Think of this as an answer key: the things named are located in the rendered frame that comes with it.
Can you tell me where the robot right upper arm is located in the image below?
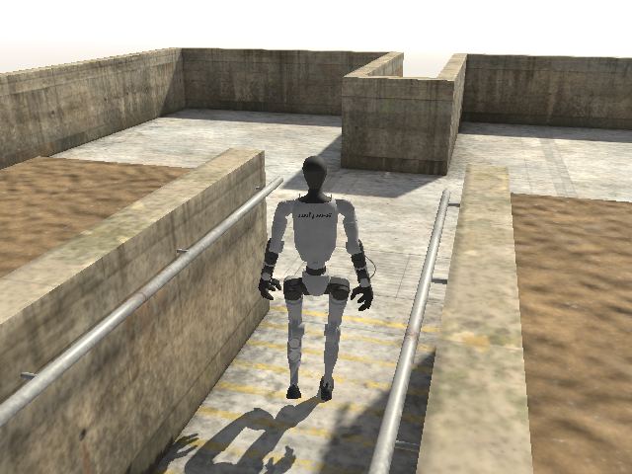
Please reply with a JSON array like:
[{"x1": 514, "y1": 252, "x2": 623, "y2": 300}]
[{"x1": 336, "y1": 198, "x2": 361, "y2": 255}]

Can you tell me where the humanoid robot torso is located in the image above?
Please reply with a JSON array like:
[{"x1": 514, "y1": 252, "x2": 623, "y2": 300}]
[{"x1": 292, "y1": 194, "x2": 339, "y2": 296}]

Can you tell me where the right robot hand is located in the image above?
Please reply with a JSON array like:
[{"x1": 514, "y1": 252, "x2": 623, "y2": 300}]
[{"x1": 351, "y1": 285, "x2": 373, "y2": 311}]

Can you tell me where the robot left forearm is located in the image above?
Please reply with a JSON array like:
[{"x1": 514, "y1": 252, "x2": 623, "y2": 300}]
[{"x1": 261, "y1": 238, "x2": 278, "y2": 280}]

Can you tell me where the robot right forearm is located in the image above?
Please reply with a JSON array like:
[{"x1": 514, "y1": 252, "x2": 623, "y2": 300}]
[{"x1": 351, "y1": 239, "x2": 371, "y2": 287}]

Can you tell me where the left robot hand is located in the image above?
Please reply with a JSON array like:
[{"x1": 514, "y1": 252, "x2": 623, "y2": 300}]
[{"x1": 258, "y1": 277, "x2": 281, "y2": 300}]

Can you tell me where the robot left upper arm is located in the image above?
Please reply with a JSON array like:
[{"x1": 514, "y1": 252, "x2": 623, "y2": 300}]
[{"x1": 269, "y1": 198, "x2": 295, "y2": 253}]

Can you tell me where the robot right thigh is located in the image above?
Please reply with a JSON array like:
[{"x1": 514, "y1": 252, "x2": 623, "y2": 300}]
[{"x1": 324, "y1": 275, "x2": 350, "y2": 342}]

